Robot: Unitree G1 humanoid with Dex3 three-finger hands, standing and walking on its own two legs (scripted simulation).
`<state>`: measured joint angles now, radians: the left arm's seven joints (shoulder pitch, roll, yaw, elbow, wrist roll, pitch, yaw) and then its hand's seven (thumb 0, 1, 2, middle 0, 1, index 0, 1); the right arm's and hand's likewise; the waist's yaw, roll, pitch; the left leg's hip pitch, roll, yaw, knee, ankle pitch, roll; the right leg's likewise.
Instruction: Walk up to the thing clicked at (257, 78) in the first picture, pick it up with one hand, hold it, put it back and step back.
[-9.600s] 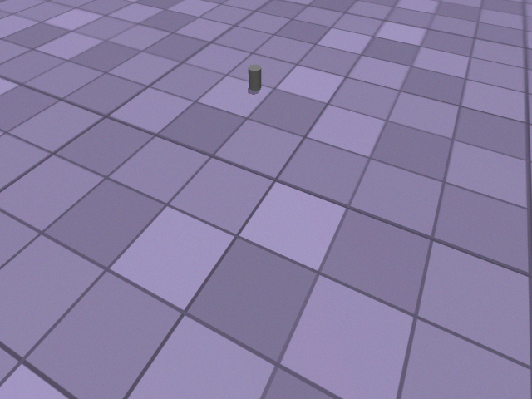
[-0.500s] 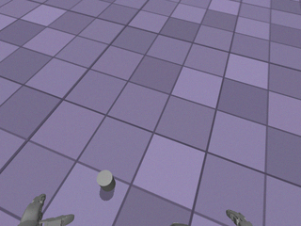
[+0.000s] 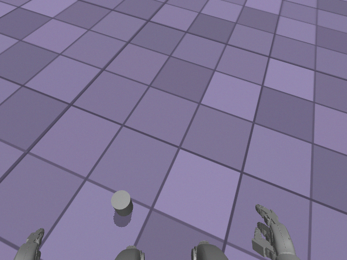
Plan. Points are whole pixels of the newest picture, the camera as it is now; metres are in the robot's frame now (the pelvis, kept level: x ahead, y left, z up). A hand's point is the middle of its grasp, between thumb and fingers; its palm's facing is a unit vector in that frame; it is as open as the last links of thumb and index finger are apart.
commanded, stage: go down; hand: left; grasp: from the side
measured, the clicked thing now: (122, 203) +0.41 +0.20 -0.63
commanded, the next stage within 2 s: none
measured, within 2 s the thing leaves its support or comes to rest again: neither
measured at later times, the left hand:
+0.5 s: hand (52, 243) +0.19 +0.30 -0.18, palm faces +0.16 -0.96 -0.25, open 17.3 cm
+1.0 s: hand (52, 218) +0.27 +0.35 -0.26, palm faces +0.14 -0.98 -0.17, open 17.2 cm
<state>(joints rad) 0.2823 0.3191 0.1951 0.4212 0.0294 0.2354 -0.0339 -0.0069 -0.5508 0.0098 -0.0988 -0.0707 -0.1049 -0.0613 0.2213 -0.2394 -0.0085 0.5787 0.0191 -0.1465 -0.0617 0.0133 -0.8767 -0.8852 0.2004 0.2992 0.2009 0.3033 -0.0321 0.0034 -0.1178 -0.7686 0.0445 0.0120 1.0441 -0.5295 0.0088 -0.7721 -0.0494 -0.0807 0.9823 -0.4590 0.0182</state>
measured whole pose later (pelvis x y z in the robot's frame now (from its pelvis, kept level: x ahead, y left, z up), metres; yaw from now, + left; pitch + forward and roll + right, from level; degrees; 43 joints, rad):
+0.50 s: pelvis -0.03 +0.00 -0.08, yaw +0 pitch +25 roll -2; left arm 0.08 0.43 0.39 0.58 -0.08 -0.05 -0.21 -0.01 -0.51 0.03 -0.08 -0.06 -0.09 -0.05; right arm 0.19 -0.28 0.00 0.57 0.01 -0.23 -0.06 0.01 -0.93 -0.90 0.20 0.30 0.20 0.30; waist -0.04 -0.02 -0.16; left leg -1.24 0.04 -0.01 1.45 -0.64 0.01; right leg -1.25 -0.07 -0.08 1.39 -0.57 0.01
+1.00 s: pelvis -0.08 -0.01 -0.22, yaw -1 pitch +34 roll -4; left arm -0.37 0.66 0.66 0.97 -0.15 -0.40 -0.55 -0.01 -0.51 0.07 -0.07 -0.10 -0.07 -0.09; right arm 0.12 -0.33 0.04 0.67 -0.01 -0.19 -0.04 0.01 -0.91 -0.90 0.20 0.30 0.20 0.30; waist -0.05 -0.02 -0.15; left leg -1.81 0.04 -0.04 1.92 -0.70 0.01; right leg -1.80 -0.08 -0.08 1.85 -0.63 -0.01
